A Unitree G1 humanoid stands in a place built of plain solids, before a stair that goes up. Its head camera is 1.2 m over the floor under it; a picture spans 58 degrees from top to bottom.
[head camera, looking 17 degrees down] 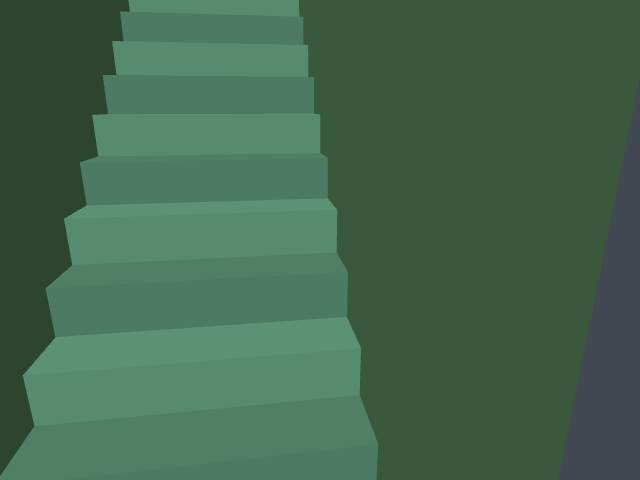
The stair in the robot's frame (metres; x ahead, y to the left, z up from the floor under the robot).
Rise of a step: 0.19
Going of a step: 0.24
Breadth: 1.10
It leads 9 degrees to the left of straight ahead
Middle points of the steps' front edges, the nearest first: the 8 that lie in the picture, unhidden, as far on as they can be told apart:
1.02 0.36 0.20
1.27 0.40 0.39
1.51 0.43 0.59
1.75 0.47 0.78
1.99 0.51 0.97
2.23 0.54 1.17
2.47 0.58 1.36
2.71 0.61 1.56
